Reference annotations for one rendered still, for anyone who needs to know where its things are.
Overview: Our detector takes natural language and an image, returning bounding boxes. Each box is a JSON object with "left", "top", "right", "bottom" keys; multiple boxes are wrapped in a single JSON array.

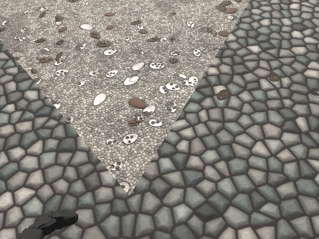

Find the robot left hand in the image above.
[{"left": 18, "top": 212, "right": 79, "bottom": 239}]

